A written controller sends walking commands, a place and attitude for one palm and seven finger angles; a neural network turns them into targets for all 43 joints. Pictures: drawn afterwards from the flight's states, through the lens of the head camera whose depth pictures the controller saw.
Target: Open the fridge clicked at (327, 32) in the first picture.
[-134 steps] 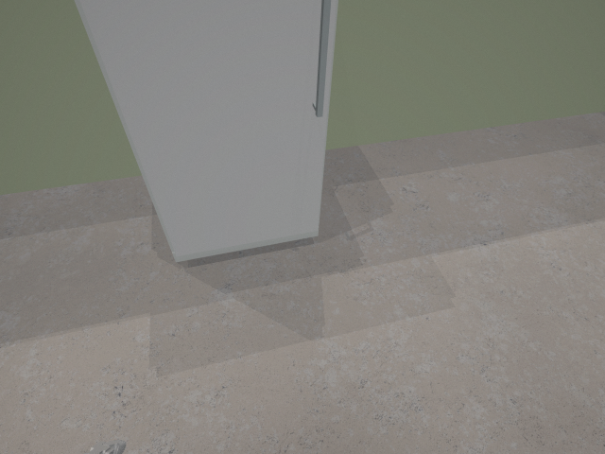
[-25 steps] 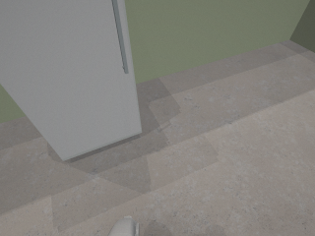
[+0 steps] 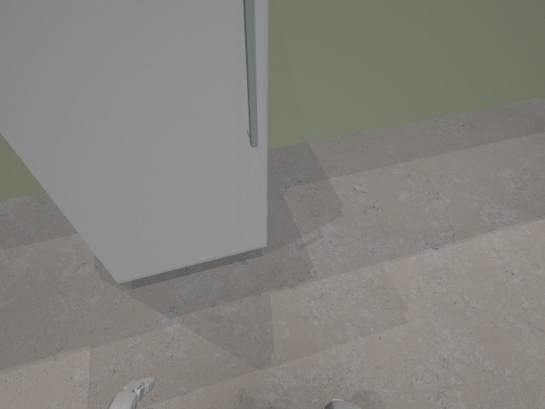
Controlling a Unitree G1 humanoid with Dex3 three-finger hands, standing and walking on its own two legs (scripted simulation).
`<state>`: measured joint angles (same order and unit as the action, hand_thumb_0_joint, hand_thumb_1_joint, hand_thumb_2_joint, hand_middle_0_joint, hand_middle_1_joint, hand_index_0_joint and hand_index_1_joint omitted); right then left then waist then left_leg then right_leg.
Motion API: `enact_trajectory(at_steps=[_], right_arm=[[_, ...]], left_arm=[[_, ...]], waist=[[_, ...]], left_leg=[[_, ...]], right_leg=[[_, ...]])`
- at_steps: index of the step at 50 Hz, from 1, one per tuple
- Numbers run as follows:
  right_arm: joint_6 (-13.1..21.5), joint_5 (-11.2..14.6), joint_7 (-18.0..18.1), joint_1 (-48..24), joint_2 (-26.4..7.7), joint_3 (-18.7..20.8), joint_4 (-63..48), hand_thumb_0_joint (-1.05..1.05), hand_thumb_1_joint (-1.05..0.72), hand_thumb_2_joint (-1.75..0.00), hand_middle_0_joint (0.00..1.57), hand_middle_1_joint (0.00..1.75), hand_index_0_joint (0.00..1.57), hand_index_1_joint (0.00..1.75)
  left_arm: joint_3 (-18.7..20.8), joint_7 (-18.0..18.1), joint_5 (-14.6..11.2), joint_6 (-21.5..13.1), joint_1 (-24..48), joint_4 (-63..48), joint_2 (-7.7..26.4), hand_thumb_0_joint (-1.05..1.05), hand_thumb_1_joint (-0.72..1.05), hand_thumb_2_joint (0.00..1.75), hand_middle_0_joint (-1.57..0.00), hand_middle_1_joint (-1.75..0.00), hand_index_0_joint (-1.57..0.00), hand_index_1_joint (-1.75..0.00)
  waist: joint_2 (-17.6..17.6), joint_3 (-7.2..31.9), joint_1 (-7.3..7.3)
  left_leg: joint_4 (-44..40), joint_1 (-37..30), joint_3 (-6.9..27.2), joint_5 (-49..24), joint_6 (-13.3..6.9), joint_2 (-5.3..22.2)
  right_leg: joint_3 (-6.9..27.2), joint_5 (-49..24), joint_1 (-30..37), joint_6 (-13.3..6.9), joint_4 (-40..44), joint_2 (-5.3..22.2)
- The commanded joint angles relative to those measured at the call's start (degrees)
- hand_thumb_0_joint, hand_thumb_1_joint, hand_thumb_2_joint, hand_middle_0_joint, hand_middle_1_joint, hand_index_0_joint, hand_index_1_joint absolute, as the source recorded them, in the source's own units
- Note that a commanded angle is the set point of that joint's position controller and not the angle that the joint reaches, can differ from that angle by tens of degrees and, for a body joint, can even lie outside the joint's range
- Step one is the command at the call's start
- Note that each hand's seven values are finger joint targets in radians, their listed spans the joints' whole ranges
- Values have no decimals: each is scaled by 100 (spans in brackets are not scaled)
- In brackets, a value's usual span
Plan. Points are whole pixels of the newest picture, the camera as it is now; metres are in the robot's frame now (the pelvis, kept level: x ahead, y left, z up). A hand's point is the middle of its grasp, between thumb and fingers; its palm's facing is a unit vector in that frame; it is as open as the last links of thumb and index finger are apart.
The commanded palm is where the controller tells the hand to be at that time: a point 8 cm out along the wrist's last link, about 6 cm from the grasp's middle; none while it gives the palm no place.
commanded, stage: turn to face it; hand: right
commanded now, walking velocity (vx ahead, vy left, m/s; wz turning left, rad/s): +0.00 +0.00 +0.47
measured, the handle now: (248, 57) +0.75 +0.08 +0.13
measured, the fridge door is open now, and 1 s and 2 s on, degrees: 0 0 0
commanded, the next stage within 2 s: take the last steps up to it in 0.32 s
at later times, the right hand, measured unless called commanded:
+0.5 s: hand out of the picture +0.16 -0.20 -0.16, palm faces -0.22 +0.94 -0.26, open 7.4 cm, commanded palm none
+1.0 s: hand (378, 372) +0.22 -0.18 -0.17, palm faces -0.29 +0.95 -0.15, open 7.4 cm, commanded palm none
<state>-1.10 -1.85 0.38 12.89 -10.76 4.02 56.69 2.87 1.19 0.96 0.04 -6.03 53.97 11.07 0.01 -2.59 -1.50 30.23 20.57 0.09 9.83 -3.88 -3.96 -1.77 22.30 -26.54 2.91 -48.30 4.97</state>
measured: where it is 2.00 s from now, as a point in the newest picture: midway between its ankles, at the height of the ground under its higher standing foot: outside the picture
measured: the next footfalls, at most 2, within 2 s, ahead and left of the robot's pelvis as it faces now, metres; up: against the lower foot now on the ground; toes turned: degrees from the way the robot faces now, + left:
right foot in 0.10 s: +0.09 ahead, -0.14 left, +0.00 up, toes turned +0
left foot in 0.48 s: +0.03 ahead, +0.11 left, +0.00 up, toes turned +18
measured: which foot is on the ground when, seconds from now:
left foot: down 0.00-0.12, up 0.14-0.46, down 0.48-0.82, up 0.84-1.00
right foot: up 0.00-0.08, down 0.10-0.48, up 0.50-0.78, down 0.80-1.00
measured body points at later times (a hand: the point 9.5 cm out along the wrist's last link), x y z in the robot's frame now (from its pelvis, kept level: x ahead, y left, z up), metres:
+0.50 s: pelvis +0.03 -0.01 +0.00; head +0.06 +0.01 +0.45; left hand -0.01 +0.23 -0.16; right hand +0.17 -0.25 -0.14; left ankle -0.01 +0.10 -0.74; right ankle +0.05 -0.14 -0.73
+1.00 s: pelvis +0.15 -0.01 +0.01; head +0.17 -0.03 +0.46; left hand +0.06 +0.18 -0.13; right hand +0.23 -0.23 -0.15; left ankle +0.08 +0.11 -0.65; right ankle +0.15 -0.10 -0.73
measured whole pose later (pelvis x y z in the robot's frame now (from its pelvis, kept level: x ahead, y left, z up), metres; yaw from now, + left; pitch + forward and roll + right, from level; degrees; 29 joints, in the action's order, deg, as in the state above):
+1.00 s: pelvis +0.15 -0.01 +0.01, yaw +19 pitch +0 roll +1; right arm -0.5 -1.9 -0.9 15.6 -10.7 3.5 62.4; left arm 1.1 1.1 1.4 -4.1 -20.5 62.2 5.9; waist 1.9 -0.8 1.0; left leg 60.3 26.3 -3.2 18.0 -0.5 3.4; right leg -11.2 15.1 -8.5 -2.1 -23.3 3.0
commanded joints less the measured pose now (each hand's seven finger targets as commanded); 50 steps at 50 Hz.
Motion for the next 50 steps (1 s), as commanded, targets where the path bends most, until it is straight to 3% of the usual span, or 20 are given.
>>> enact_trajectory(at_steps=[1, 4, 6, 7, 9, 11, 18, 22, 24, 25, 27, 30, 34, 38, 39, 41, 42, 44, 46, 50], right_arm=[[68, 23, 11, 50, -1104, 278, -552, 0, -90, -90, 20, 30, 20, 30], [1, 95, 4, -76, -987, 247, -686, 0, -90, -90, 20, 30, 20, 30], [-17, 117, -71, 19, -604, 164, -849, 0, -90, -90, 20, 30, 20, 30], [-80, 30, -47, -96, -865, 223, -773, 0, -90, -90, 20, 30, 20, 30], [-102, 25, -122, 154, -776, 291, -648, 0, -90, -90, 20, 30, 20, 30], [-137, 46, -146, 357, -613, 238, -567, 0, -90, -90, 20, 30, 20, 30], [-98, 70, -113, -258, -387, 58, -687, 0, -90, -90, 20, 30, 20, 30], [47, 71, -77, 306, -568, 81, -426, 0, -90, -90, 20, 30, 20, 30], [154, 34, 15, 823, -1481, 216, -172, 0, -90, -90, 20, 30, 20, 30], [137, 67, 42, 1005, -1419, 200, -142, 0, -90, -90, 20, 30, 20, 30], [157, 56, 76, 632, -1092, 161, -125, 0, -90, -90, 20, 30, 20, 30], [278, 20, 57, 255, -879, 66, -157, 0, -90, -90, 20, 30, 20, 30], [326, 19, 29, 448, -956, 77, 45, 0, -90, -90, 20, 30, 20, 30], [302, 75, -8, 320, -915, 83, 158, 0, -90, -90, 20, 30, 20, 30], [285, 95, -23, 316, -725, 60, 156, 0, -90, -90, 20, 30, 20, 30], [263, 110, -78, 185, -264, -37, -96, 0, -90, -90, 20, 30, 20, 30], [244, 30, -65, -126, -460, 5, -118, 0, -90, -90, 20, 30, 20, 30], [283, 12, -157, -224, -320, 18, 4, 0, -90, -90, 20, 30, 20, 30], [260, 18, -178, 159, -162, -13, 180, 0, -90, -90, 20, 30, 20, 30], [192, 33, -142, 29, -27, -53, 198, 0, -90, -90, 20, 30, 20, 30]], left_arm=[[58, 51, -42, -29, -570, -286, 401, 0, 90, 90, -20, -30, -20, -30], [96, 118, -59, -96, -855, -252, 638, 0, 90, 90, -20, -30, -20, -30], [242, 81, 25, -80, -818, -417, 1365, 0, 90, 90, -20, -30, -20, -30], [200, 105, 50, -75, -608, -436, 1173, 0, 90, 90, -20, -30, -20, -30], [117, 125, 71, -103, -158, -569, 968, 0, 90, 90, -20, -30, -20, -30], [85, 115, 51, -132, -28, -560, 837, 0, 90, 90, -20, -30, -20, -30], [236, 68, 75, -57, -961, -53, 1058, 0, 90, 90, -20, -30, -20, -30], [234, 14, 26, -17, -969, 72, 1009, 0, 90, 90, -20, -30, -20, -30], [37, -52, -13, -18, -657, -201, 329, 0, 90, 90, -20, -30, -20, -30], [63, -16, 27, 51, -390, -246, 515, 0, 90, 90, -20, -30, -20, -30], [88, -85, 68, 36, -337, -148, 574, 0, 90, 90, -20, -30, -20, -30], [96, -163, 85, -31, -649, 78, 439, 0, 90, 90, -20, -30, -20, -30], [69, -208, 52, -105, -681, 109, 261, 0, 90, 90, -20, -30, -20, -30], [49, -166, 44, -230, -1381, 345, 281, 0, 90, 90, -20, -30, -20, -30], [74, -120, 49, -292, -1839, 530, 443, 0, 90, 90, -20, -30, -20, -30], [264, -34, 139, -307, -2751, 724, 1306, 0, 90, 90, -20, -30, -20, -30], [190, 30, 126, -302, -2647, 773, 1053, 0, 90, 90, -20, -30, -20, -30], [49, 49, 92, -363, -2038, 631, 582, 0, 90, 90, -20, -30, -20, -30], [-10, 77, 53, -464, -1772, 647, 386, 0, 90, 90, -20, -30, -20, -30], [-10, 94, 35, -487, -2122, 899, 283, 0, 90, 90, -20, -30, -20, -30]], waist=[[745, 526, 107], [445, 578, 306], [-1974, 359, 303], [-1553, 107, 338], [-615, -35, -4], [-761, 143, -93], [-1097, 431, 381], [-838, 721, 67], [1616, 697, -224], [1258, 610, -422], [1369, 11, -231], [865, -227, 95], [801, -281, 59], [570, -188, 386], [-53, -56, 544], [-2382, 67, 806], [-1806, -263, 822], [-587, -675, 528], [-561, -350, 254], [-584, -172, 290]], left_leg=[[-1081, -231, 1963, -587, -634, 1446], [-547, 463, 1739, -385, -167, 1037], [1718, 1532, 210, 2081, 424, 23], [2724, 1338, 315, 2154, 532, 302], [3636, 1236, 218, 1600, 588, 434], [3572, 1094, 34, 1311, 659, 544], [1387, 336, -484, 1599, 622, 519], [-732, -1276, -478, 75, 453, 548], [-1327, -2614, 1840, -1220, -446, 2594], [-1427, -2126, 1896, -434, -787, 2612], [-1801, -1710, 1819, 1237, -793, 2256], [-1709, -1064, 1034, 615, -629, 1916], [-1751, -842, 976, 847, -636, 1827], [-1219, -312, 679, 1401, -378, 1443], [-517, 57, 484, 1416, -238, 1162], [2489, 1454, -481, 2335, 205, 257], [3371, 1678, -59, 2086, 149, 514], [3659, 1702, 58, 1181, 175, 908], [3345, 1376, -70, 777, 303, 976], [2580, 1316, -339, 551, 445, 984]], right_leg=[[-60, -43, 839, 21, 807, -282], [36, -706, 2253, -83, 2384, -109], [2135, -1013, 2338, -987, 3513, 2014], [2017, -1174, 1649, -1182, 3586, 2136], [1072, -1782, 1353, -1134, 3350, 1564], [302, -2448, 1502, -1030, 3152, 1228], [68, -3713, 2311, -1078, 2622, 1374], [-282, -2839, 1697, -570, 1771, 1086], [-826, 1354, -700, 43, -110, 70], [-211, 1339, -753, -16, -761, 98], [-21, 644, -1211, -99, -1379, 214], [-262, 85, -576, -6, -820, 240], [-456, -69, 95, -50, 392, 86], [-715, -755, 1557, -108, 1803, -139], [-476, -594, 2284, -131, 2241, -24], [2579, 1041, 2762, -933, 3891, 2043], [2690, 1350, 2304, -1082, 4164, 2136], [1767, 578, 1727, -1075, 4086, 1723], [796, -813, 1888, -954, 3940, 1385], [120, -2663, 2349, -1039, 3702, 1183]])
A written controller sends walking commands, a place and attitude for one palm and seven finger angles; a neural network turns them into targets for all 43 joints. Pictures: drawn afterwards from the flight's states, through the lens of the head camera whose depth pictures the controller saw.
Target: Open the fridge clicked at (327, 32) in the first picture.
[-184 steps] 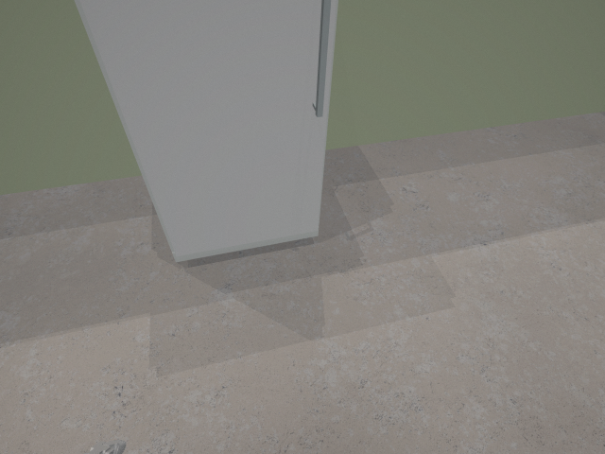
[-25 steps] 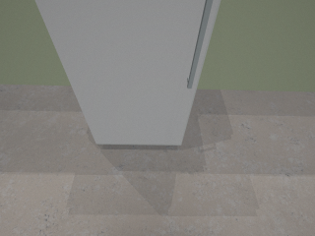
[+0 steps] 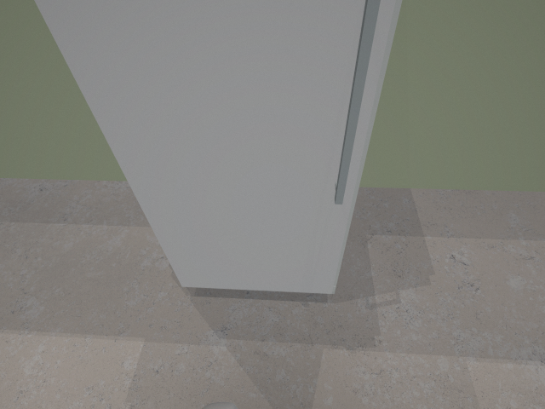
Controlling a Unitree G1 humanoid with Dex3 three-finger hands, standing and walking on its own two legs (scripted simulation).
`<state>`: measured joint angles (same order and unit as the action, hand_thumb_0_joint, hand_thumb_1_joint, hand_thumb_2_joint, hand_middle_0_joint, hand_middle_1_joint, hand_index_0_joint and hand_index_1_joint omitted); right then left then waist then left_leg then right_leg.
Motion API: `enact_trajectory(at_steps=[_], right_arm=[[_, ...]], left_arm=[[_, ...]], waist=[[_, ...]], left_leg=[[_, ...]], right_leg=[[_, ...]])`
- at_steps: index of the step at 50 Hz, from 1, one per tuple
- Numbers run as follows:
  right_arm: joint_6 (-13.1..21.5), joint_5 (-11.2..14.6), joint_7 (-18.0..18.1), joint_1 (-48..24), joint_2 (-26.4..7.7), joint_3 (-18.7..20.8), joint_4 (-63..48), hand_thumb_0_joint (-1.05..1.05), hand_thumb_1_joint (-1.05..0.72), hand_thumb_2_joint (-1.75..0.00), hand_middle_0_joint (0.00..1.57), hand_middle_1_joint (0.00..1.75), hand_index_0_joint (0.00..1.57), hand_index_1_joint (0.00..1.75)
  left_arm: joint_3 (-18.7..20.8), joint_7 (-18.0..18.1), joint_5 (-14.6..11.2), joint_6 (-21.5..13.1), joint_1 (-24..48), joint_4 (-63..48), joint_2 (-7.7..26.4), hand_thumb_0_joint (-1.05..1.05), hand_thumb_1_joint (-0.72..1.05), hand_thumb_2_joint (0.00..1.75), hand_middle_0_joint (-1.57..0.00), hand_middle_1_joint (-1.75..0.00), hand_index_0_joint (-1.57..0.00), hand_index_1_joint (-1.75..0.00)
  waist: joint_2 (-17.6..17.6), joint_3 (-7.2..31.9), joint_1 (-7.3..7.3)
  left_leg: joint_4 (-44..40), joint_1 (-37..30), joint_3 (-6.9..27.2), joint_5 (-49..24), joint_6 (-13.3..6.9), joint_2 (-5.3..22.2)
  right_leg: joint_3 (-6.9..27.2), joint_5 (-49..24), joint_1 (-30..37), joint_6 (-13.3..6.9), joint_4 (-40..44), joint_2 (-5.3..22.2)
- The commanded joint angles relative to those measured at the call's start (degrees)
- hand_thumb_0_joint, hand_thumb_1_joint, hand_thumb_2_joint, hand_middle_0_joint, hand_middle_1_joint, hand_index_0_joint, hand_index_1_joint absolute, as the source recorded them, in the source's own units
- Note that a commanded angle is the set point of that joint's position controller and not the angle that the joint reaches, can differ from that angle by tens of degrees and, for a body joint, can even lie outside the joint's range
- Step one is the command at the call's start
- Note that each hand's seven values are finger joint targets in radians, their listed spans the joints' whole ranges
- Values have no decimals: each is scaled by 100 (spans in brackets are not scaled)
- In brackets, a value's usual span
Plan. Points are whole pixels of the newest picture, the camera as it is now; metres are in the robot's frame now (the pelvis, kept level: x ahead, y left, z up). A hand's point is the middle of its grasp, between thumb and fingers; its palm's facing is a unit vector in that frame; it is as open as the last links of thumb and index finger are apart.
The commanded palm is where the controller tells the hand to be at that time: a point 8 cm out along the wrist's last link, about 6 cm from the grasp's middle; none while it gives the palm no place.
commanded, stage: take the last steps up to it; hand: right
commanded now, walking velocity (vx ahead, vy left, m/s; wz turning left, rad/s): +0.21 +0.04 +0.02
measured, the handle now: (351, 114) +0.60 -0.10 +0.12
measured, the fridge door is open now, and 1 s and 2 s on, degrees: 0 0 0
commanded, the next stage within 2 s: come to a stop and stand still in 0.16 s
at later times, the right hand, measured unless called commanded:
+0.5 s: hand (369, 391) +0.20 -0.14 -0.18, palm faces +0.05 +0.97 -0.22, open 7.2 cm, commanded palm none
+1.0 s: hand out of the picture +0.10 -0.19 -0.18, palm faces +0.03 +0.98 -0.19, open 7.4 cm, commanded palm none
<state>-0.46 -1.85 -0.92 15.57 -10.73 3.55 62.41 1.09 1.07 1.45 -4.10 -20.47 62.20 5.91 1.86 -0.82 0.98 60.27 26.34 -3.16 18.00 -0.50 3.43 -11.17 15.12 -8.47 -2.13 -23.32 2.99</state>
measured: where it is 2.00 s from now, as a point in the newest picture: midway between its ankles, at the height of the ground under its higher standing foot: outside the picture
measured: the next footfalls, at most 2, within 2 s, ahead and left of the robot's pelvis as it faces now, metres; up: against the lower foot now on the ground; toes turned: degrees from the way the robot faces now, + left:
left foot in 0.24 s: +0.20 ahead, +0.14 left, +0.00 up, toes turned +8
right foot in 0.62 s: +0.21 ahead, -0.08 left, +0.00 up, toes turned -7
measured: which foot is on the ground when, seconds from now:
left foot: up 0.00-0.22, down 0.24-0.64, up 0.66-1.00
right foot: down 0.00-0.26, up 0.28-0.60, down 0.62-1.00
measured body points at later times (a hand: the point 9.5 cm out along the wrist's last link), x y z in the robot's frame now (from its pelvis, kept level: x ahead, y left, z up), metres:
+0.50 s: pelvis +0.13 +0.04 -0.01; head +0.15 +0.05 +0.44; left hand +0.15 +0.27 -0.17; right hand +0.20 -0.19 -0.16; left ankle +0.16 +0.14 -0.75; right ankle +0.13 -0.08 -0.72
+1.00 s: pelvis +0.10 +0.00 +0.00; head +0.11 -0.03 +0.45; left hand +0.16 +0.24 -0.14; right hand +0.10 -0.24 -0.17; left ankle +0.03 +0.17 -0.69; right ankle +0.17 -0.08 -0.75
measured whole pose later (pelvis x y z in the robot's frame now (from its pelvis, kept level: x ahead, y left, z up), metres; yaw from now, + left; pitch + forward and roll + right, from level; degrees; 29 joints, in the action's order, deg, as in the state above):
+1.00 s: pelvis +0.10 +0.00 +0.00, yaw +1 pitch +0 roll +3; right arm -4.2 -1.7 1.0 16.3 -12.2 3.6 61.6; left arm 2.5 1.6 1.1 0.2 -10.2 58.4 8.3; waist 0.9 -1.1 0.6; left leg 48.0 16.0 -0.1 26.4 2.2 2.5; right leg -7.6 5.7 -16.4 -3.8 -21.6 2.7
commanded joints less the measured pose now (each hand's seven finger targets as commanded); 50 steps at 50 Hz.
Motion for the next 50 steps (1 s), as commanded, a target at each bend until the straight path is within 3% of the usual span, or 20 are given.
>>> enact_trajectory(at_steps=[1, 8, 10, 11, 12, 13, 14, 16, 19, 25, 29, 30, 31, 32, 33, 35, 38, 41, 47, 50], right_arm=[[139, 41, -9, -345, -4, -13, -407, 0, -90, -90, 20, 30, 20, 30], [197, 28, 18, -733, 91, -10, -538, 0, -90, -90, 20, 30, 20, 30], [249, 20, 38, -35, -47, 44, -288, 0, -90, -90, 20, 30, 20, 30], [315, 3, 75, 595, -358, 104, -107, 0, -90, -90, 20, 30, 20, 30], [400, -25, 147, 1211, -870, 231, 71, 0, -90, -90, 20, 30, 20, 30], [392, 85, 166, 1560, -1144, 229, 99, 0, -90, -90, 20, 30, 20, 30], [390, 105, 201, 1051, -1026, 188, 10, 0, -90, -90, 20, 30, 20, 30], [332, 81, 284, -56, -449, 17, -266, 0, -90, -90, 20, 30, 20, 30], [252, 14, 353, -399, -469, 7, -466, 0, -90, -90, 20, 30, 20, 30], [54, 15, 367, -274, -803, 152, -587, 0, -90, -90, 20, 30, 20, 30], [-21, 27, 354, -476, -866, 181, -701, 0, -90, -90, 20, 30, 20, 30], [-57, 60, 336, -506, -835, 168, -709, 0, -90, -90, 20, 30, 20, 30], [-104, 65, 317, -349, -583, 127, -772, 0, -90, -90, 20, 30, 20, 30], [-143, 127, 310, -151, -291, 66, -835, 0, -90, -90, 20, 30, 20, 30], [-215, 76, 360, -266, -440, 67, -818, 0, -90, -90, 20, 30, 20, 30], [-216, 52, 306, -131, -490, 133, -665, 0, -90, -90, 20, 30, 20, 30], [-176, 51, 246, 234, -470, 114, -485, 0, -90, -90, 20, 30, 20, 30], [-208, 41, 217, 215, -515, 112, -457, 0, -90, -90, 20, 30, 20, 30], [-255, 31, 164, 80, -296, 31, -421, 0, -90, -90, 20, 30, 20, 30], [-236, 56, 168, 377, -175, -34, -271, 0, -90, -90, 20, 30, 20, 30]], left_arm=[[173, 109, -6, -67, -699, 127, 784, 0, 90, 90, -20, -30, -20, -30], [275, 72, 39, 79, -705, 303, 790, 0, 90, 90, -20, -30, -20, -30], [267, 65, 3, 102, -570, 312, 787, 0, 90, 90, -20, -30, -20, -30], [252, 28, -38, 84, -570, 315, 679, 0, 90, 90, -20, -30, -20, -30], [184, -18, -90, 58, -733, 211, 333, 0, 90, 90, -20, -30, -20, -30], [161, 3, -113, 125, -569, 11, 395, 0, 90, 90, -20, -30, -20, -30], [183, 27, -110, 190, -463, 56, 391, 0, 90, 90, -20, -30, -20, -30], [159, 65, -96, 305, -275, 135, 275, 0, 90, 90, -20, -30, -20, -30], [122, 77, -137, 512, -471, 169, 121, 0, 90, 90, -20, -30, -20, -30], [239, 26, -84, 618, 320, -365, 520, 0, 90, 90, -20, -30, -20, -30], [267, 15, -84, 579, 321, -498, 628, 0, 90, 90, -20, -30, -20, -30], [281, 7, -70, 552, 203, -469, 692, 0, 90, 90, -20, -30, -20, -30], [318, 6, -36, 487, 153, -518, 969, 0, 90, 90, -20, -30, -20, -30], [357, 13, 4, 458, 333, -698, 1426, 0, 90, 90, -20, -30, -20, -30], [362, 74, 18, 457, 524, -756, 1468, 0, 90, 90, -20, -30, -20, -30], [279, 151, 24, 431, 1071, -881, 1334, 0, 90, 90, -20, -30, -20, -30], [226, 182, -33, 328, 1055, -869, 1175, 0, 90, 90, -20, -30, -20, -30], [252, 201, -54, 338, 815, -721, 1180, 0, 90, 90, -20, -30, -20, -30], [350, 130, -6, 416, 494, -473, 1245, 0, 90, 90, -20, -30, -20, -30], [384, 77, 26, 448, 586, -412, 1344, 0, 90, 90, -20, -30, -20, -30]], waist=[[-691, -346, 51], [-923, -592, 99], [-740, -270, -248], [-229, 78, -540], [1050, 602, -684], [1246, 729, -683], [1021, 672, -539], [189, -140, -154], [291, 83, 43], [652, 172, -204], [734, 264, -28], [549, 270, 75], [-474, 386, 56], [-1904, 243, -13], [-1872, 226, 105], [-1147, -97, -141], [-775, 378, -175], [-800, 347, -59], [-970, 145, 154], [-1244, 166, 83]], left_leg=[[-737, 739, -68, -239, 108, 244], [-2397, -287, -469, -448, -13, 21], [-3026, -1391, -669, -897, -76, -186], [-3287, -2419, -246, -1128, -201, 80], [-3624, -3535, 1418, -1642, -680, 1451], [-4269, -3428, 2441, -2180, -1201, 2204], [-4420, -2742, 2278, -2098, -1222, 2168], [-4486, -1312, 1283, -2632, -1028, 1782], [-4081, -995, 364, -3744, -950, 1508], [-3816, -1527, 544, -4165, -1089, 1596], [-3427, -1286, 377, -3361, -802, 1370], [-3205, -934, 256, -2681, -567, 1210], [-2596, -481, -46, -1234, -199, 681], [-1739, -271, -391, 844, 188, 18], [-597, -474, 156, 1718, 190, -187], [230, -174, 656, 1117, 140, -175], [301, 7, 642, 491, 286, -152], [-62, 48, 579, 566, 355, -90], [-1248, -457, 261, 898, 289, -43], [-1887, -951, -5, 1003, 161, -159]], right_leg=[[997, -2190, 667, -558, 1147, 1399], [809, -1826, 197, -506, 691, 1388], [540, -1886, -31, -309, -118, 1141], [377, -1668, -517, -131, -1093, 906], [-67, 76, -1706, 154, -2655, 282], [377, 2070, -2134, 217, -3934, -74], [898, 1867, -2022, 209, -4326, 140], [1061, 1223, -1575, 307, -3941, 461], [901, 1113, -1019, 422, -2814, 298], [841, 971, -1395, 497, -2527, 27], [713, 89, -640, 461, -1179, -7], [663, -630, -108, 418, -561, 41], [1434, -1658, 305, 163, -61, 742], [2537, -2944, -133, -453, 527, 1862], [2771, -2513, -684, -705, 888, 2057], [2393, -1581, -911, -723, 872, 1706], [1776, -2194, -75, -598, 711, 1401], [1815, -1741, 228, -623, 839, 1482], [2078, 295, 39, -543, 1349, 1440], [2046, 1303, -242, -388, 1648, 1275]])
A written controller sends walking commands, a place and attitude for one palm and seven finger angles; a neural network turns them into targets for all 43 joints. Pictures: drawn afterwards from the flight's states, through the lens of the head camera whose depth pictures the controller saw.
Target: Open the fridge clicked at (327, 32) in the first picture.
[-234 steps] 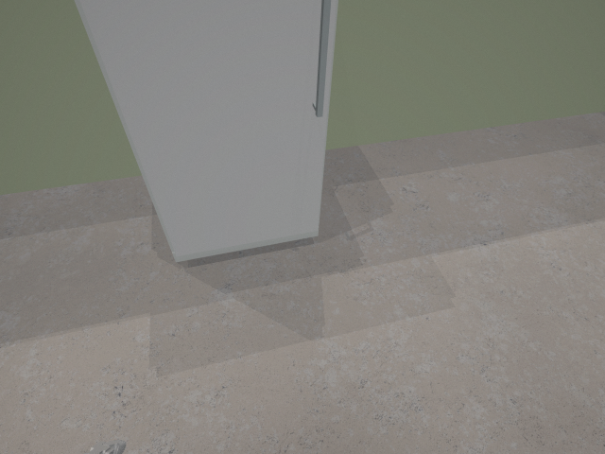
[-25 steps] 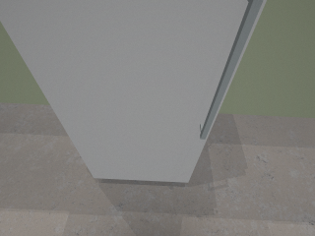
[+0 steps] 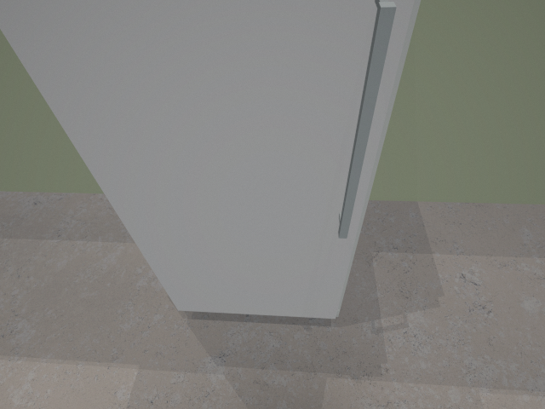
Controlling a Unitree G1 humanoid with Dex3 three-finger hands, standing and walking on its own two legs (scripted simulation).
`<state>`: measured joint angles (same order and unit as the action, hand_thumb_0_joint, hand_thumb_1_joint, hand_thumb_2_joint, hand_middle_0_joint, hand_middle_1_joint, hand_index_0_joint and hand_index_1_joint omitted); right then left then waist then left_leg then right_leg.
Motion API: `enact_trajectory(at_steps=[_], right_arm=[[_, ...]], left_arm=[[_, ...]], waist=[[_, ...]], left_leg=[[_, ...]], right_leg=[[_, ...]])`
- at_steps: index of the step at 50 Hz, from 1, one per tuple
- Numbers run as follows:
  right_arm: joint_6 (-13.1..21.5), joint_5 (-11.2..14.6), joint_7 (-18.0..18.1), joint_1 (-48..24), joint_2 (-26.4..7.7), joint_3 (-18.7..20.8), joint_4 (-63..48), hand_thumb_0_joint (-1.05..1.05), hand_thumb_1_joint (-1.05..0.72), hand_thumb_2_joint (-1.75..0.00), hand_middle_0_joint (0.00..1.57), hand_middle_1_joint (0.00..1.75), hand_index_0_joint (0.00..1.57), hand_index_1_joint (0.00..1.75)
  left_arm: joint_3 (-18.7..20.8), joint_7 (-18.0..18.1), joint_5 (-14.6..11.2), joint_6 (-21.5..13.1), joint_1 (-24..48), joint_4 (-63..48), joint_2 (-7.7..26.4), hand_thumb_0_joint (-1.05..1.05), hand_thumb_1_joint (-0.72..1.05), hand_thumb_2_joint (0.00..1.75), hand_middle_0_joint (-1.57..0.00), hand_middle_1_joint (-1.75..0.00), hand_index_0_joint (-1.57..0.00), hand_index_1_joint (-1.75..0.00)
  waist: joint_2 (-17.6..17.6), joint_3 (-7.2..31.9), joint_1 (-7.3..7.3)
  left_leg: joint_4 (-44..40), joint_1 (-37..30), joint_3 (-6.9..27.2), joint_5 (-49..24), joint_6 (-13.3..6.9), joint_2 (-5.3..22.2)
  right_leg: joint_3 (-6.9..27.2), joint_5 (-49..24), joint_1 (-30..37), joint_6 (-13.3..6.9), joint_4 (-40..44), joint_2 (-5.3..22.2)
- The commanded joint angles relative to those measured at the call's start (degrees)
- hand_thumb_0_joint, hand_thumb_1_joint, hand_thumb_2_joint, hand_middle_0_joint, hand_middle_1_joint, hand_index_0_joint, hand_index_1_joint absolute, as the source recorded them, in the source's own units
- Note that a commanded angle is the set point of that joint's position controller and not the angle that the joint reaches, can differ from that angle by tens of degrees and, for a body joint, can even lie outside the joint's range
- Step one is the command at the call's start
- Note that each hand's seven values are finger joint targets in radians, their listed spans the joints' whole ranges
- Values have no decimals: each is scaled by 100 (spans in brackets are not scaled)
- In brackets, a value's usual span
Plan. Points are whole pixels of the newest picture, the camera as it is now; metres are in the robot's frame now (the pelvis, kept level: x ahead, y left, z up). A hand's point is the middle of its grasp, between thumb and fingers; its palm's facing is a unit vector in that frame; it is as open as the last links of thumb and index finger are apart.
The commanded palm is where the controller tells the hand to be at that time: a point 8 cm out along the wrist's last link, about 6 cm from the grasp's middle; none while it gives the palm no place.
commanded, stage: come to a stop and stand still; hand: right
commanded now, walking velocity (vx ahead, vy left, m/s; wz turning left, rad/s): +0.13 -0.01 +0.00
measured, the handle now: (356, 147) +0.50 -0.11 +0.12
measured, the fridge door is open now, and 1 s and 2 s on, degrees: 0 0 0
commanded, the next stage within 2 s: look again from close up in 0.98 s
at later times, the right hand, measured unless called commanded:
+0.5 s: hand out of the picture -0.05 -0.14 -0.19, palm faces +0.08 +0.99 -0.14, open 7.4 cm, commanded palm none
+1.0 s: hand out of the picture +0.02 -0.24 -0.18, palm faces -0.01 +0.96 -0.27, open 7.4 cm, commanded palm none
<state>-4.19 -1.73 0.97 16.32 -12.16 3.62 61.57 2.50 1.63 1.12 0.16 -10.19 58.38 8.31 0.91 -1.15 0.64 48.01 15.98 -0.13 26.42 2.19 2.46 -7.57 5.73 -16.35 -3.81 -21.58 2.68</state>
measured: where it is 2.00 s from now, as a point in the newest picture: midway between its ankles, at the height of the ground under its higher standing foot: outside the picture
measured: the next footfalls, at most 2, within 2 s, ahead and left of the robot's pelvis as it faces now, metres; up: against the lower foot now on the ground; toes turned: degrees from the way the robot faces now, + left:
left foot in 0.14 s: -0.02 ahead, +0.15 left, +0.00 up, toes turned +1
right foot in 0.44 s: +0.03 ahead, -0.11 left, +0.00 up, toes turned -7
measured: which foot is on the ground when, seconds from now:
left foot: up 0.00-0.12, down 0.14-1.00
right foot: down 0.00-0.14, up 0.16-0.42, down 0.44-1.00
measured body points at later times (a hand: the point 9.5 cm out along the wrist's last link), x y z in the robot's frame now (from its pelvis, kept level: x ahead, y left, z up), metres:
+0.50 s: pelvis -0.01 +0.00 -0.01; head +0.01 +0.00 +0.43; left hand -0.02 +0.23 -0.17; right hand -0.05 -0.19 -0.18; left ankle -0.06 +0.15 -0.75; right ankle -0.01 -0.11 -0.75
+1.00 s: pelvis -0.01 -0.04 -0.01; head +0.00 -0.03 +0.44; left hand +0.05 +0.20 -0.17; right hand +0.02 -0.29 -0.16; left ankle -0.06 +0.15 -0.75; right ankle -0.01 -0.11 -0.75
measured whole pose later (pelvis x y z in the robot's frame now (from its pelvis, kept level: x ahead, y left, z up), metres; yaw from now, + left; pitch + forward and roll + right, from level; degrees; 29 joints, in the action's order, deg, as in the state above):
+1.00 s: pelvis -0.01 -0.04 -0.01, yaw +0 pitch +0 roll +0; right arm -0.5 -1.4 2.2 14.1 -12.9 -0.4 59.9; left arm -0.2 0.6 0.8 -0.8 -12.1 58.5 10.7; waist 0.1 -0.8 -0.5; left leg 29.0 9.2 1.1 20.1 3.4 7.1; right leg -8.1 16.5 -14.4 -4.0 -30.4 -1.3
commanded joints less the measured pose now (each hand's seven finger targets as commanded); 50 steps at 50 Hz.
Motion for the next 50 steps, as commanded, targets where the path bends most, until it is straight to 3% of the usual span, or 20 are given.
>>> enact_trajectory(at_steps=[1, 4, 5, 6, 7, 8, 9, 11, 13, 18, 21, 22, 23, 24, 26, 27, 29, 32, 41, 50], right_arm=[[181, 51, -16, 364, 0, -75, -134, 0, -90, -90, 20, 30, 20, 30], [254, 79, 14, 1165, 53, -93, 226, 0, -90, -90, 20, 30, 20, 30], [292, 46, 49, 1308, -105, -77, 273, 0, -90, -90, 20, 30, 20, 30], [354, 4, 90, 1155, -441, -56, 218, 0, -90, -90, 20, 30, 20, 30], [349, 6, 95, 725, -730, -27, 45, 0, -90, -90, 20, 30, 20, 30], [436, 42, 106, 301, -773, -19, -111, 0, -90, -90, 20, 30, 20, 30], [496, 63, 117, 75, -656, -40, -133, 0, -90, -90, 20, 30, 20, 30], [556, 65, 106, 1, -418, -94, -115, 0, -90, -90, 20, 30, 20, 30], [596, 66, 83, 308, -313, -123, -14, 0, -90, -90, 20, 30, 20, 30], [580, 34, 122, 622, -305, -59, 149, 0, -90, -90, 20, 30, 20, 30], [535, 82, 134, 422, -192, -72, 192, 0, -90, -90, 20, 30, 20, 30], [697, 35, 370, 992, -116, -181, 289, 0, -90, -90, 20, 30, 20, 30], [766, -23, 341, 645, -408, -104, -18, 0, -90, -90, 20, 30, 20, 30], [741, 4, 297, 382, -337, -161, -110, 0, -90, -90, 20, 30, 20, 30], [671, 50, 234, 428, -177, -207, -212, 0, -90, -90, 20, 30, 20, 30], [632, 69, 220, 620, -187, -232, -169, 0, -90, -90, 20, 30, 20, 30], [560, 60, 205, 647, 12, -311, -122, 0, -90, -90, 20, 30, 20, 30], [549, 59, 176, 523, -77, -337, -126, 0, -90, -90, 20, 30, 20, 30], [446, 55, 147, 306, -457, -310, -266, 0, -90, -90, 20, 30, 20, 30], [424, 56, 125, 176, -602, -310, -315, 0, -90, -90, 20, 30, 20, 30]], left_arm=[[238, 1, 67, 15, -440, 19, 1063, 0, 90, 90, -20, -30, -20, -30], [241, -39, 39, 79, -408, 135, 972, 0, 90, 90, -20, -30, -20, -30], [202, -61, -3, 92, -461, 170, 740, 0, 90, 90, -20, -30, -20, -30], [124, -83, -67, 99, -513, 172, 391, 0, 90, 90, -20, -30, -20, -30], [53, -124, -36, 113, -419, 51, 257, 0, 90, 90, -20, -30, -20, -30], [84, -152, 18, 142, -301, 54, 442, 0, 90, 90, -20, -30, -20, -30], [92, -161, 33, 163, -408, 116, 474, 0, 90, 90, -20, -30, -20, -30], [85, -192, 14, 109, -791, 263, 478, 0, 90, 90, -20, -30, -20, -30], [49, -175, 9, 66, -809, 287, 430, 0, 90, 90, -20, -30, -20, -30], [5, -95, -20, 20, -629, 182, 352, 0, 90, 90, -20, -30, -20, -30], [-25, -41, -50, -81, -1082, 432, 318, 0, 90, 90, -20, -30, -20, -30], [-110, -80, -11, -185, -498, -22, 520, 0, 90, 90, -20, -30, -20, -30], [-86, -97, 5, -124, -1013, -148, 293, 0, 90, 90, -20, -30, -20, -30], [-135, -101, -17, -106, -1183, -53, 267, 0, 90, 90, -20, -30, -20, -30], [-120, -133, 11, -243, -1213, -5, 543, 0, 90, 90, -20, -30, -20, -30], [-114, -83, -16, -250, -1157, -78, 666, 0, 90, 90, -20, -30, -20, -30], [-100, 2, -27, -214, -1011, -166, 819, 0, 90, 90, -20, -30, -20, -30], [-133, 5, -24, -211, -780, -256, 753, 0, 90, 90, -20, -30, -20, -30], [-111, -12, -14, -200, -539, -268, 989, 0, 90, 90, -20, -30, -20, -30], [-115, -53, -16, -171, -404, -218, 1049, 0, 90, 90, -20, -30, -20, -30]], waist=[[-1198, 154, 78], [-891, 157, -225], [-474, 9, -258], [439, -243, -188], [918, -593, -134], [985, -759, -134], [1138, -970, -54], [815, -943, 62], [653, -878, -64], [908, -584, -245], [529, -229, -52], [463, -571, -293], [622, -245, 82], [326, -10, 191], [-1573, 260, 47], [-1781, 478, -37], [-973, 277, -106], [-290, 45, -124], [-407, 26, -154], [-143, 18, -122]], left_leg=[[-1120, -45, -346, 150, -149, -89], [-2835, -1308, -672, -694, -261, -236], [-3381, -1526, -299, -550, -360, 102], [-4042, -1126, 907, 566, -667, 1048], [-4600, -255, 1543, 1373, -944, 1757], [-4732, 443, 1737, 1582, -1025, 1856], [-4649, 526, 1553, 1089, -968, 1632], [-4226, 57, 911, -102, -843, 1354], [-3885, -362, 622, -1037, -782, 1271], [-3236, -762, 648, -2663, -962, 1442], [-2474, -374, 134, -2720, -519, 865], [-2578, -164, 579, -4344, -399, 747], [-2643, -350, 525, -3740, -545, 1066], [-2475, -203, 306, -2477, -588, 936], [-1595, -345, -229, -1595, -421, 309], [-1434, -349, -389, -921, -359, 83], [-1514, -254, -432, -462, -345, -21], [-1831, -310, -175, -1241, -374, 153], [-1937, -343, -135, -1392, -256, 276], [-2155, -328, -18, -1491, -212, 375]], right_leg=[[1668, 2148, 522, -212, 1441, 1222], [1099, 2469, -90, 238, 1331, 782], [801, 2437, -438, 457, 878, 484], [432, 2087, -751, 610, -132, 52], [307, 1817, -789, 614, -800, -119], [499, 1621, -593, 562, -1439, 8], [643, 1328, -679, 521, -1755, 24], [558, 1115, -820, 528, -1979, 71], [462, 1112, -923, 593, -2024, 73], [386, 1484, -632, 623, -1479, 132], [408, -67, 727, 544, -167, 128], [541, -52, 185, 486, -1546, 294], [527, 1288, -113, 355, -1383, 168], [548, 1205, 180, 339, -1125, 153], [1021, -914, 324, 181, -695, 417], [1274, -1742, 564, -12, -570, 663], [1375, -1577, 459, -197, -485, 789], [1113, -1055, 318, -25, -540, 503], [1053, -896, 521, 44, -133, 467], [917, -339, 564, 98, 4, 411]])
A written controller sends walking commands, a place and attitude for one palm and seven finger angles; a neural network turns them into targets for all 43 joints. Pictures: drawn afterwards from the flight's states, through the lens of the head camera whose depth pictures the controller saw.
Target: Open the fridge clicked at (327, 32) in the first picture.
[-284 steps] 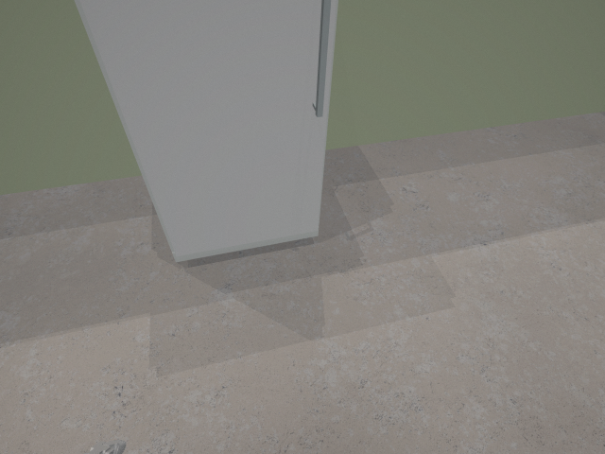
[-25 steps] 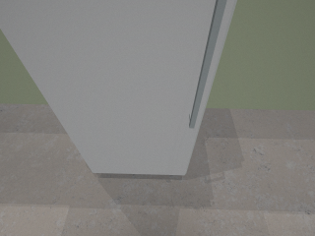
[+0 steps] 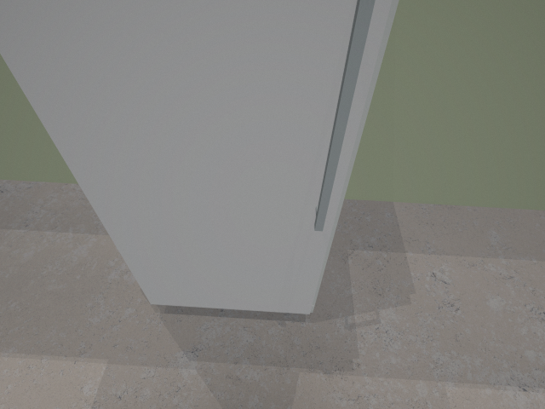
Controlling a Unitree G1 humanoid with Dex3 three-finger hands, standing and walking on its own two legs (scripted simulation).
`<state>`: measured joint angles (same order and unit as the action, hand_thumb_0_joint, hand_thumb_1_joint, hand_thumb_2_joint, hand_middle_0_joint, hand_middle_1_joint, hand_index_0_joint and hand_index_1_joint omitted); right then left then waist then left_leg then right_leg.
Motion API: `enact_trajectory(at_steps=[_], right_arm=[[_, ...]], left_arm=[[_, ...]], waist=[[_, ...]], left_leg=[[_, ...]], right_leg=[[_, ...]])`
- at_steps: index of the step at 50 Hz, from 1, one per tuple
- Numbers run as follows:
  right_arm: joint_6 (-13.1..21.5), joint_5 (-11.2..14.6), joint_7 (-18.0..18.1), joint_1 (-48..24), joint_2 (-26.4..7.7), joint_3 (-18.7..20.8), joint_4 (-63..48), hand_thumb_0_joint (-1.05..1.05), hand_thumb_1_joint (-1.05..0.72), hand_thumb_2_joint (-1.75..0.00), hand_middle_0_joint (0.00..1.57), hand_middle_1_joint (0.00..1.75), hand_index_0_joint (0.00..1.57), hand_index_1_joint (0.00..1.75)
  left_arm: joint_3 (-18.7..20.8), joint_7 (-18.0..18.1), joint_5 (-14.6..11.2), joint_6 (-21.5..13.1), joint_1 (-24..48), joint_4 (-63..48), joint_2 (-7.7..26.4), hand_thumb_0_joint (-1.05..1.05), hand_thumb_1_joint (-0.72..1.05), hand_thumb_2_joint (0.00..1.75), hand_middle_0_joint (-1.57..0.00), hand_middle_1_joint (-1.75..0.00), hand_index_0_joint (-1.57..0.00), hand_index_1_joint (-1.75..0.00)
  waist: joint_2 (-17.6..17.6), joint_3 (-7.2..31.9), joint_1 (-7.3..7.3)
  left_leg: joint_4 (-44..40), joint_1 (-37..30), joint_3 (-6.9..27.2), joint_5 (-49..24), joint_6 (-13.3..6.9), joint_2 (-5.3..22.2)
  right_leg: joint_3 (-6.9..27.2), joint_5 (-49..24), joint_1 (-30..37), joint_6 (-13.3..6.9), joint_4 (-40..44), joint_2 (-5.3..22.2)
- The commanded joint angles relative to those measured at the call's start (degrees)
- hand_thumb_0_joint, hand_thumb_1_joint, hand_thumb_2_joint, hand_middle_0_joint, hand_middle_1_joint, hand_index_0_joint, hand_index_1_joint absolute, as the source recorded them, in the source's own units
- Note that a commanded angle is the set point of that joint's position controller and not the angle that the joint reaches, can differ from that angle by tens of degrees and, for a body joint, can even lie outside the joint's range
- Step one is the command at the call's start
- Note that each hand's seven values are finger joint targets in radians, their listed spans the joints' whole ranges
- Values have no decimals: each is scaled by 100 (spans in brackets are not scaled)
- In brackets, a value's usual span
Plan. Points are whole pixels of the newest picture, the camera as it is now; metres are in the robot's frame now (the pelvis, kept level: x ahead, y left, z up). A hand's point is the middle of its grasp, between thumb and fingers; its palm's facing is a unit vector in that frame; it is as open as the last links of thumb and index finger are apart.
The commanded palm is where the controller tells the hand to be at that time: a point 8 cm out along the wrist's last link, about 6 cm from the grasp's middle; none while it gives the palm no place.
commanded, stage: look again from close up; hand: right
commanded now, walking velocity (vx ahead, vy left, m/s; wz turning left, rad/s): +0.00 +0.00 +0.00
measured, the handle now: (334, 139) +0.51 -0.07 +0.13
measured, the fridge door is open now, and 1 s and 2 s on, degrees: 0 0 0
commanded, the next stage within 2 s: shuffle to correct the standing spot in 1.18 s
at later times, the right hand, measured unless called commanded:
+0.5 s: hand out of the picture -0.02 -0.13 -0.17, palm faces +0.00 +0.98 -0.20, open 7.4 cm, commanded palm none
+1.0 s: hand out of the picture -0.02 -0.11 -0.17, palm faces +0.03 +0.98 -0.21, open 7.4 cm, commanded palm none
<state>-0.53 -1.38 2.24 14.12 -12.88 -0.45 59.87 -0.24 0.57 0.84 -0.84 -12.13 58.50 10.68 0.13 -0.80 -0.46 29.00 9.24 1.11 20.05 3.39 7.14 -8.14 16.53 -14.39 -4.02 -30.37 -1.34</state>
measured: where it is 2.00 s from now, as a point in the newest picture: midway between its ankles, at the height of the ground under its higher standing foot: outside the picture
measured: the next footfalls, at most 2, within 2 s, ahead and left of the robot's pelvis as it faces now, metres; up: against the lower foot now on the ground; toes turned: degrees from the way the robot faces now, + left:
none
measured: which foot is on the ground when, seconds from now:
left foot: down 0.00-1.00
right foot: down 0.00-1.00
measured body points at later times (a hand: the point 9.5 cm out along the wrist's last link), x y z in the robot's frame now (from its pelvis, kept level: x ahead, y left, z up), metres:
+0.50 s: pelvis -0.01 +0.05 +0.00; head +0.00 +0.05 +0.45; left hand +0.01 +0.28 -0.15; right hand -0.02 -0.18 -0.15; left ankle -0.05 +0.19 -0.73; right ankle +0.00 -0.07 -0.73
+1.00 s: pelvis -0.01 +0.07 +0.01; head +0.00 +0.07 +0.46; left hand +0.01 +0.30 -0.15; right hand -0.02 -0.16 -0.15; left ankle -0.05 +0.19 -0.73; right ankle +0.00 -0.07 -0.73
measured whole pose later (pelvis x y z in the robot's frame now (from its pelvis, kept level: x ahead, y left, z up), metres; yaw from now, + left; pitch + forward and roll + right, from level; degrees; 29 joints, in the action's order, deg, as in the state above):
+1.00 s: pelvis -0.01 +0.07 +0.01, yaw -1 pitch -1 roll +0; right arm 0.6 -1.1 1.5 16.2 -10.7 -0.5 62.6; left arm 0.1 0.7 0.6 -0.4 -13.4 64.0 10.1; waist 0.6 -1.4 -0.4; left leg 27.3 8.4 -2.4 18.4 0.2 1.5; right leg -4.2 12.4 -13.5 2.0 -26.7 3.9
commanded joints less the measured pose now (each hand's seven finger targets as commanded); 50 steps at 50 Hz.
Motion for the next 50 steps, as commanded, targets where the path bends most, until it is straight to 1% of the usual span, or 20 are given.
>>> enact_trajectory(at_steps=[1, 4, 7, 9, 10, 11, 13, 15, 17, 19, 25, 26, 30, 31, 35, 36, 38, 40, 46, 50], right_arm=[[71, 12, 0, 384, -554, 100, -157, 0, -90, -90, 20, 30, 20, 30], [68, 26, -1, 398, -556, 103, -135, 0, -90, -90, 20, 30, 20, 30], [90, 19, 1, 405, -562, 98, -92, 0, -90, -90, 20, 30, 20, 30], [82, 22, -3, 405, -519, 91, -71, 0, -90, -90, 20, 30, 20, 30], [82, 25, -6, 425, -527, 89, -66, 0, -90, -90, 20, 30, 20, 30], [97, 17, -3, 435, -537, 91, -57, 0, -90, -90, 20, 30, 20, 30], [107, 21, -6, 443, -512, 87, -26, 0, -90, -90, 20, 30, 20, 30], [109, 31, -10, 471, -478, 82, 1, 0, -90, -90, 20, 30, 20, 30], [127, 29, -4, 478, -480, 83, 26, 0, -90, -90, 20, 30, 20, 30], [128, 34, -8, 501, -452, 84, 48, 0, -90, -90, 20, 30, 20, 30], [164, 38, -11, 551, -426, 93, 111, 0, -90, -90, 20, 30, 20, 30], [176, 26, -9, 554, -440, 97, 101, 0, -90, -90, 20, 30, 20, 30], [174, 44, -15, 548, -415, 108, 122, 0, -90, -90, 20, 30, 20, 30], [183, 33, -12, 553, -442, 114, 114, 0, -90, -90, 20, 30, 20, 30], [194, 42, -19, 538, -452, 122, 116, 0, -90, -90, 20, 30, 20, 30], [196, 33, -16, 543, -456, 125, 111, 0, -90, -90, 20, 30, 20, 30], [198, 43, -20, 521, -473, 133, 100, 0, -90, -90, 20, 30, 20, 30], [190, 49, -31, 503, -477, 131, 98, 0, -90, -90, 20, 30, 20, 30], [204, 42, -36, 491, -512, 147, 81, 0, -90, -90, 20, 30, 20, 30], [208, 55, -48, 456, -559, 161, 80, 0, -90, -90, 20, 30, 20, 30]], left_arm=[[162, 50, 7, -71, -200, -225, 802, 0, 90, 90, -20, -30, -20, -30], [163, 45, 6, -77, -207, -179, 795, 0, 90, 90, -20, -30, -20, -30], [156, 45, -8, -75, -201, -118, 767, 0, 90, 90, -20, -30, -20, -30], [154, 43, -13, -63, -212, -85, 739, 0, 90, 90, -20, -30, -20, -30], [153, 41, -13, -62, -242, -64, 730, 0, 90, 90, -20, -30, -20, -30], [159, 42, -21, -59, -231, -46, 716, 0, 90, 90, -20, -30, -20, -30], [147, 41, -21, -53, -257, -4, 674, 0, 90, 90, -20, -30, -20, -30], [139, 42, -22, -50, -289, 40, 651, 0, 90, 90, -20, -30, -20, -30], [135, 45, -26, -45, -298, 78, 633, 0, 90, 90, -20, -30, -20, -30], [137, 48, -23, -43, -322, 114, 607, 0, 90, 90, -20, -30, -20, -30], [135, 57, -26, -43, -364, 214, 537, 0, 90, 90, -20, -30, -20, -30], [141, 61, -30, -42, -371, 219, 532, 0, 90, 90, -20, -30, -20, -30], [130, 67, -24, -43, -377, 270, 515, 0, 90, 90, -20, -30, -20, -30], [138, 69, -27, -41, -369, 270, 519, 0, 90, 90, -20, -30, -20, -30], [139, 67, -18, -33, -366, 284, 515, 0, 90, 90, -20, -30, -20, -30], [141, 72, -20, -27, -341, 291, 511, 0, 90, 90, -20, -30, -20, -30], [138, 69, -13, -24, -348, 298, 527, 0, 90, 90, -20, -30, -20, -30], [134, 68, -12, -26, -336, 306, 545, 0, 90, 90, -20, -30, -20, -30], [144, 76, -12, -32, -290, 307, 578, 0, 90, 90, -20, -30, -20, -30], [136, 76, -10, -45, -246, 304, 644, 0, 90, 90, -20, -30, -20, -30]], waist=[[8, -34, -20], [-122, 84, -6], [37, 22, -4], [-32, -79, 11], [-38, -47, 12], [60, -73, -2], [105, -121, 20], [2, -111, 19], [94, -143, 28], [20, -172, 28], [83, -150, 16], [181, -190, 18], [27, -207, 13], [125, -222, 7], [110, -248, 11], [184, -305, 11], [164, -287, 11], [43, -284, 12], [91, -265, 0], [-5, -157, -12]], left_leg=[[-281, 298, -134, -968, -338, -86], [-301, 316, -122, -929, -323, -69], [-368, 317, -77, -1130, -322, -43], [-433, 393, -50, -952, -321, -61], [-440, 375, -60, -920, -321, -64], [-473, 354, -46, -1029, -330, -55], [-519, 408, -12, -1016, -348, -36], [-555, 426, 18, -921, -361, -51], [-591, 426, 42, -993, -381, -43], [-612, 470, 44, -919, -384, -56], [-678, 466, 83, -1055, -424, -36], [-697, 446, 90, -1158, -434, -53], [-722, 470, 94, -1050, -451, -53], [-736, 436, 86, -1146, -456, -55], [-805, 490, 102, -1061, -472, -28], [-824, 504, 111, -1113, -477, -48], [-828, 507, 109, -1066, -484, -40], [-856, 531, 114, -892, -485, -45], [-855, 464, 93, -1126, -497, -65], [-843, 393, 88, -1140, -495, -48]], right_leg=[[956, -1477, 341, 113, 840, 788], [909, -1418, 463, 128, 862, 789], [828, -1464, 444, 141, 767, 766], [817, -1159, 396, 161, 845, 760], [813, -1101, 399, 164, 848, 761], [787, -1150, 390, 158, 782, 759], [748, -1046, 368, 192, 778, 740], [747, -965, 381, 202, 798, 739], [730, -990, 360, 216, 755, 740], [719, -933, 374, 237, 765, 740], [672, -1017, 402, 280, 702, 751], [682, -1067, 386, 279, 652, 751], [682, -1049, 364, 305, 694, 753], [687, -1098, 366, 302, 658, 757], [670, -1055, 358, 340, 655, 743], [676, -1060, 354, 340, 626, 745], [665, -1046, 348, 358, 641, 744], [682, -1007, 349, 357, 690, 750], [703, -1154, 387, 355, 673, 778], [708, -1182, 406, 368, 707, 788]])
